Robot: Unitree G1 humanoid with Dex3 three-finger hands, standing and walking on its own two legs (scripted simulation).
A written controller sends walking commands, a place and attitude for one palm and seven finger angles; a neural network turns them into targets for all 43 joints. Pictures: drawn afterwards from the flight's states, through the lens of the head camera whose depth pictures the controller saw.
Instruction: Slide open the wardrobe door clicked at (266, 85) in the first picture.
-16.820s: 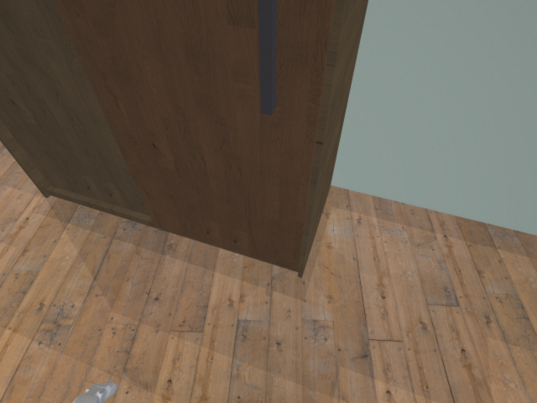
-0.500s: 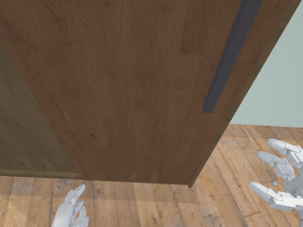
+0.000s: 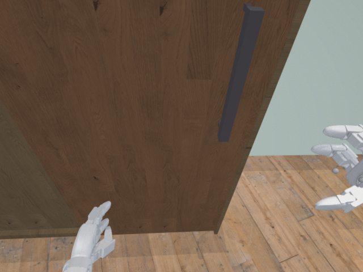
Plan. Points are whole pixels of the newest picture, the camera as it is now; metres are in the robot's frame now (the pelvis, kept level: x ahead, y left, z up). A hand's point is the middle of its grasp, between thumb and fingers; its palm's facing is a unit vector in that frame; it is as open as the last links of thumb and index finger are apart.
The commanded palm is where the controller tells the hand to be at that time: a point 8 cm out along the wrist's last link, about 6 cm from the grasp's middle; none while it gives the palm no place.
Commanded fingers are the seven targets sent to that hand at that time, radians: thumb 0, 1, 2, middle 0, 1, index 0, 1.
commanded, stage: raise the hand with hooked fingers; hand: right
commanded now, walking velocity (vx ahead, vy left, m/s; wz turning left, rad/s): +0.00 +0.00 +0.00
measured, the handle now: (233, 83) +0.48 -0.12 +0.21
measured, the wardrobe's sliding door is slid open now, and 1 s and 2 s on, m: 0.00 0.00 0.00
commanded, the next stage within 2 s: move the hooked fingers beside the handle in 0.74 s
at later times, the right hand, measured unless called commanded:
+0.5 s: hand (335, 139) +0.29 -0.26 +0.22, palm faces +0.04 +0.99 -0.11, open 14.0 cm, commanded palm +0.25 -0.31 +0.24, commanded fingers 0.00 0.50 -0.30 0.30 1.20 0.30 1.20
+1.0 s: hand (332, 135) +0.30 -0.26 +0.22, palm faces +0.07 +0.99 -0.10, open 14.0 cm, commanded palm +0.27 -0.30 +0.23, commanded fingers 0.00 0.50 -0.30 0.30 1.20 0.30 1.20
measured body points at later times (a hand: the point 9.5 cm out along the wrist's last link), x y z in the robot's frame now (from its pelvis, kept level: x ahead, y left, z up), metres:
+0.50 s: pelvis +0.00 +0.01 +0.00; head -0.02 +0.03 +0.45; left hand +0.19 +0.25 -0.06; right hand +0.28 -0.32 +0.23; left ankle -0.02 +0.11 -0.74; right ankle +0.02 -0.11 -0.74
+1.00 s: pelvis +0.01 +0.01 +0.00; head -0.01 +0.04 +0.45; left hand +0.22 +0.24 -0.06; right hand +0.29 -0.32 +0.22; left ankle -0.02 +0.11 -0.74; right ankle +0.02 -0.11 -0.74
